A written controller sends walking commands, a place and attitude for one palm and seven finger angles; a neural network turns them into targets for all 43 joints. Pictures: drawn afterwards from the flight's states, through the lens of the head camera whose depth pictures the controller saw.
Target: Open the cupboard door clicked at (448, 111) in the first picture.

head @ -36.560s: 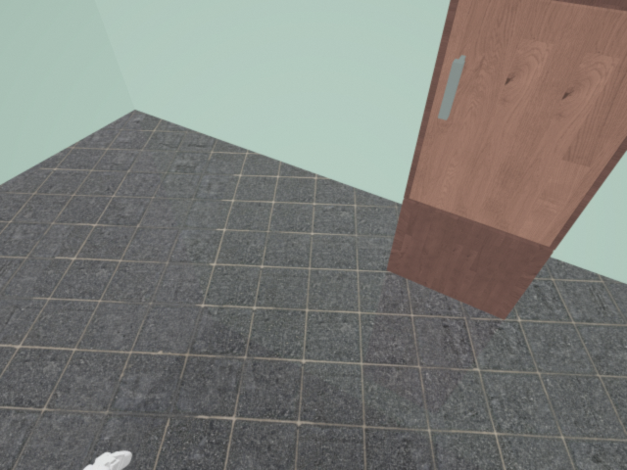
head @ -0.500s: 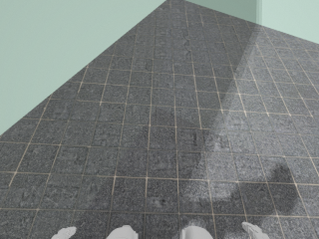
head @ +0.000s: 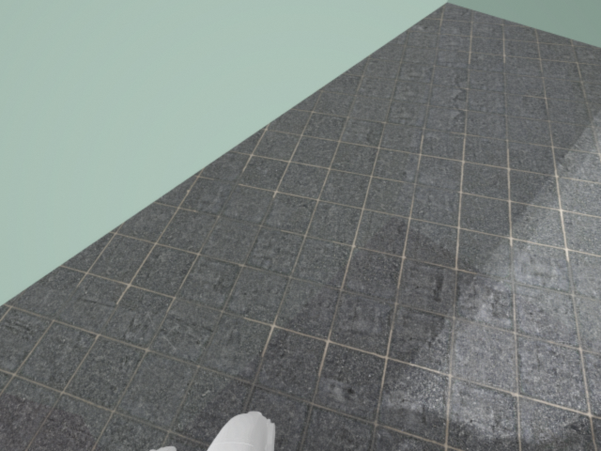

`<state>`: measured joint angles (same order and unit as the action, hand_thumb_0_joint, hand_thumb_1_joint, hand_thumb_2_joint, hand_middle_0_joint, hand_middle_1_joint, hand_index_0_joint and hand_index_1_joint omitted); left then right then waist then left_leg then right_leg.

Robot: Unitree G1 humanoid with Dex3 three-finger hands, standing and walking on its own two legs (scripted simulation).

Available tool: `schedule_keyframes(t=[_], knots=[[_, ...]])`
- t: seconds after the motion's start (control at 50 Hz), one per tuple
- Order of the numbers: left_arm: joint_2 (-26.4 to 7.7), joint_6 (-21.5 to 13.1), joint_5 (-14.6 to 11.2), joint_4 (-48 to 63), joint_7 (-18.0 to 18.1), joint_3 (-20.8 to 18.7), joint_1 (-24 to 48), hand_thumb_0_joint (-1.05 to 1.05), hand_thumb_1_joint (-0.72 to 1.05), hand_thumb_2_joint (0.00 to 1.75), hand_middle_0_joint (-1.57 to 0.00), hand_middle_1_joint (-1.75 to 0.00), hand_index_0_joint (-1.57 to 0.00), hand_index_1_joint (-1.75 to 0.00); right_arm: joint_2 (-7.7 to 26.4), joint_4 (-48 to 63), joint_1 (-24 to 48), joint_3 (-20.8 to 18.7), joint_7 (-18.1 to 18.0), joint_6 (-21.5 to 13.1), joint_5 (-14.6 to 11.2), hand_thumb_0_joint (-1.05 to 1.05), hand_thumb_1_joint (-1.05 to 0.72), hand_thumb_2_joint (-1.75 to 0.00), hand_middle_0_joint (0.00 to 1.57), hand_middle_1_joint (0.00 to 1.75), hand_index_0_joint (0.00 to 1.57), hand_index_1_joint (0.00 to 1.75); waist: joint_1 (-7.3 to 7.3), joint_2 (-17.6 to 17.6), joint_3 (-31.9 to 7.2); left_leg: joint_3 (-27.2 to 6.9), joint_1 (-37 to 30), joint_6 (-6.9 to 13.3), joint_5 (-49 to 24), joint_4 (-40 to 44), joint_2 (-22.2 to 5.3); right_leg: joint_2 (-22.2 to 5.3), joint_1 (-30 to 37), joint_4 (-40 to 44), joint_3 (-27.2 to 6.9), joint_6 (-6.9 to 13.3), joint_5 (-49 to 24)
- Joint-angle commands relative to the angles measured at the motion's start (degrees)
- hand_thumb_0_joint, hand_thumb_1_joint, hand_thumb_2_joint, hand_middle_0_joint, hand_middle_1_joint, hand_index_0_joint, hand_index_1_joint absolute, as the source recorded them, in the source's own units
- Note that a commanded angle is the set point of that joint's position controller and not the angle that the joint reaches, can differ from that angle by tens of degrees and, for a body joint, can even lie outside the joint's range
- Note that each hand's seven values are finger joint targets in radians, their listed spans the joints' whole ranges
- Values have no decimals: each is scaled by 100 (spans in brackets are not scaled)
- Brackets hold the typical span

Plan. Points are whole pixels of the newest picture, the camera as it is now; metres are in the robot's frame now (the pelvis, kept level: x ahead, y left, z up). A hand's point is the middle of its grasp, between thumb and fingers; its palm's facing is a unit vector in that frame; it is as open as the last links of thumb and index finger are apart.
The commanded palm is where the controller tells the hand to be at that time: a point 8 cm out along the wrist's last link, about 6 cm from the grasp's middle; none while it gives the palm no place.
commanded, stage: turn to face it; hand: left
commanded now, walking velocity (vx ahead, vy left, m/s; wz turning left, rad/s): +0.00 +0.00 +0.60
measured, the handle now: out of the picture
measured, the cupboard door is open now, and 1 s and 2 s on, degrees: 42 42 42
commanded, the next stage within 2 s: none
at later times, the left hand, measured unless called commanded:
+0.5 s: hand out of the picture +0.01 +0.26 -0.17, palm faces +0.32 -0.91 -0.26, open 7.4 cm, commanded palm none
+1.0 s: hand out of the picture -0.06 +0.19 -0.17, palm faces +0.59 -0.77 -0.23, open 7.3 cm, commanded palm none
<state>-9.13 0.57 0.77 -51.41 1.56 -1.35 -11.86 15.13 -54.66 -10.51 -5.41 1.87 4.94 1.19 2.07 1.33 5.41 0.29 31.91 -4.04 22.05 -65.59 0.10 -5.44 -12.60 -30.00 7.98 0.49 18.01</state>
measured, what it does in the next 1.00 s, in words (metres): steps on the spot, turning left: left foot, then right foot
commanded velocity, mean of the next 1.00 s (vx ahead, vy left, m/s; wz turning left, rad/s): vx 0.00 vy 0.00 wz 0.60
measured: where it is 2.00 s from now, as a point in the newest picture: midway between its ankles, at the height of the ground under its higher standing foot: outside the picture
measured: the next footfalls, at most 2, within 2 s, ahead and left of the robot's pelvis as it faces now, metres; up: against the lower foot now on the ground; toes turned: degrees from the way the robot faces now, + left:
left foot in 0.24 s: +0.02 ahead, +0.14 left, +0.00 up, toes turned +16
right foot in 0.66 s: +0.07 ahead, -0.11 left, +0.00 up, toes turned +21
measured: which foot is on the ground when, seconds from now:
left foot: up 0.00-0.22, down 0.24-0.68, up 0.70-1.00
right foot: down 0.00-0.24, up 0.26-0.64, down 0.66-1.00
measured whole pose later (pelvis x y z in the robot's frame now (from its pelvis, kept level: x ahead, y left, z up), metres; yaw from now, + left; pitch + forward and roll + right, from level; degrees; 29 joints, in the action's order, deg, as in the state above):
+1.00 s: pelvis +0.00 -0.01 -0.01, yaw +37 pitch +0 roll +1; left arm -10.9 0.1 1.3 -50.8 1.3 -2.4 -12.0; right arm 14.2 -55.0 -7.9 -4.4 1.9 5.0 0.9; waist 0.6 -1.3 7.2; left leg 3.7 23.6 -3.9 24.8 -48.5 -2.2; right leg -8.5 -10.7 -31.9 14.3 -1.2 20.4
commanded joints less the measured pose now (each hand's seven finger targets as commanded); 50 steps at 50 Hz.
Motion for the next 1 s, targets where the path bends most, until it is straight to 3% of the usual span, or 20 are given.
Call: schedule_keyframes(t=[0.0, 0.12, 0.18, 0.2, 0.22, 0.24, 0.26, 0.3, 0.34, 0.48, 0.56, 0.6, 0.62, 0.64, 0.66, 0.68, 0.7, 0.76, 0.88, 0.98], knots=[[-1199, -165, 38, 282, 64, -348, -388, 0, 90, 90, -20, -30, -20, -30, 159, 509, 456, 8, -19, -144, -44, 0, -90, -90, 20, 30, 20, 30, -328, -1084, -750, 236, 252, -95, 203, 624, -181, -1334, 1319, 666, -514, 383, -3633], [-1479, -126, 110, 148, 34, -468, -566, 0, 90, 90, -20, -30, -20, -30, 106, 639, 759, 88, -13, -225, -81, 0, -90, -90, 20, 30, 20, 30, -500, -1400, -745, 614, -595, 70, 444, 2373, -116, -1616, 1333, 185, -305, 453, -4187], [-1566, -107, 40, 209, -20, -502, -258, 0, 90, 90, -20, -30, -20, -30, 357, 548, 194, 26, -30, -272, -53, 0, -90, -90, 20, 30, 20, 30, -103, -1190, -893, 733, -1851, 221, -704, 3635, -2, -1493, 614, -564, 192, 76, -3625], [-1436, -81, -3, 288, -50, -484, -190, 0, 90, 90, -20, -30, -20, -30, 681, 444, -198, -64, -45, -321, -21, 0, -90, -90, 20, 30, 20, 30, 138, -417, -1153, 228, -2892, 439, -1878, 4063, -423, -1276, -214, -1450, 381, -200, -2687], [-1017, -58, -35, 526, -97, -373, 17, 0, 90, 90, -20, -30, -20, -30, 1341, 417, -585, -238, -78, -354, 19, 0, -90, -90, 20, 30, 20, 30, 374, 1436, -1295, -1936, -3753, 1178, -3854, 4294, -2024, -371, -1899, -2815, 432, -615, 1192], [-977, 37, 8, 730, -53, -305, 481, 0, 90, 90, -20, -30, -20, -30, 1550, 276, -925, -263, -137, -311, -7, 0, -90, -90, 20, 30, 20, 30, 506, 1302, -1297, -2326, -3541, 1757, -4940, 4275, -2516, -200, -2307, -3495, -313, -589, 2116], [-1070, 100, 49, 689, -12, -328, 655, 0, 90, 90, -20, -30, -20, -30, 1365, 249, -843, -203, -185, -324, 3, 0, -90, -90, 20, 30, 20, 30, 453, 920, -1149, -2018, -3216, 1699, -4243, 4356, -2310, -295, -2275, -3731, -679, -528, 1784], [-1057, 135, 36, 485, -49, -384, 490, 0, 90, 90, -20, -30, -20, -30, 1119, 519, -30, -135, -262, -346, 15, 0, -90, -90, 20, 30, 20, 30, 100, 1075, -741, -1608, -2400, 1450, -2890, 4580, -1754, -257, -2178, -3820, -856, -579, 1000], [-1049, 142, 58, 323, -115, -387, 203, 0, 90, 90, -20, -30, -20, -30, 955, 622, 302, -69, -256, -384, 6, 0, -90, -90, 20, 30, 20, 30, -122, 792, -697, -1233, -2231, 1233, -2397, 4672, -1372, -138, -1994, -3671, -823, -610, 487], [-924, 118, 29, 455, -84, -347, 425, 0, 90, 90, -20, -30, -20, -30, 980, 592, 25, -112, -209, -364, 31, 0, -90, -90, 20, 30, 20, 30, -31, 505, -693, -1636, -2098, 1340, -1888, 4698, -1282, 138, -1567, -2342, -763, -629, 526], [-865, 71, 0, 476, -67, -337, 231, 0, 90, 90, -20, -30, -20, -30, 973, 645, 183, -169, -195, -311, 45, 0, -90, -90, 20, 30, 20, 30, -109, 873, -806, -1908, -1715, 1274, -1967, 4460, -1107, 442, -686, -1141, -618, -532, 508], [-916, 3, -18, 391, -43, -370, -152, 0, 90, 90, -20, -30, -20, -30, 904, 691, 324, -178, -198, -302, -2, 0, -90, -90, 20, 30, 20, 30, -319, 701, -977, -1883, -1352, 1090, -2073, 4048, -898, 497, 192, -44, -554, -486, -202], [-1128, -64, 3, 359, -15, -413, -384, 0, 90, 90, -20, -30, -20, -30, 756, 716, 345, -168, -177, -309, -53, 0, -90, -90, 20, 30, 20, 30, -453, 246, -1102, -1712, -877, 833, -1655, 3641, -602, 210, 955, 805, -815, -427, -603], [-1603, -126, 84, 348, 42, -518, -537, 0, 90, 90, -20, -30, -20, -30, 359, 784, 203, -115, -150, -323, -104, 0, -90, -90, 20, 30, 20, 30, -521, -1301, -1264, -883, 185, 398, -113, 2473, 109, -1188, 1834, 1434, -2155, -21, -642], [-1820, -114, 95, 395, 63, -517, -456, 0, 90, 90, -20, -30, -20, -30, 379, 868, 317, -109, -146, -326, -71, 0, -90, -90, 20, 30, 20, 30, -550, -1936, -1062, -229, 428, 172, 1371, 976, 441, -2334, 1270, 1462, -2980, 623, -1566], [-1652, -107, 60, 435, 71, -433, -242, 0, 90, 90, -20, -30, -20, -30, 489, 799, 261, -123, -110, -280, -27, 0, -90, -90, 20, 30, 20, 30, -400, -1324, -848, -485, 270, 225, 1158, 49, 157, -2203, 662, 1304, -2456, 782, -1679], [-1258, -156, 38, 464, 93, -373, 98, 0, 90, 90, -20, -30, -20, -30, 457, 603, 146, -134, -104, -220, 3, 0, -90, -90, 20, 30, 20, 30, -170, -1559, -674, -543, 398, 164, 809, -326, -12, -1787, 586, 1248, -2069, 641, -2145], [-1056, -136, 2, 546, 63, -284, 263, 0, 90, 90, -20, -30, -20, -30, 287, 450, 82, -70, -37, -130, -33, 0, -90, -90, 20, 30, 20, 30, -38, -1277, -593, -148, 304, -8, 60, -542, -127, -1169, 669, 901, -794, 358, -3088], [-1280, -134, 56, 344, 62, -393, -350, 0, 90, 90, -20, -30, -20, -30, 134, 517, 617, 35, -12, -143, -53, 0, -90, -90, 20, 30, 20, 30, -375, -1155, -637, 332, -33, -55, 297, 1090, -209, -1418, 1263, 653, -354, 450, -3615], [-1519, -87, 94, 281, 8, -509, -342, 0, 90, 90, -20, -30, -20, -30, 144, 581, 527, 67, -6, -244, -69, 0, -90, -90, 20, 30, 20, 30, -358, -1291, -689, 734, -1017, 132, 62, 2726, -54, -1595, 932, 76, -51, 347, -3520]])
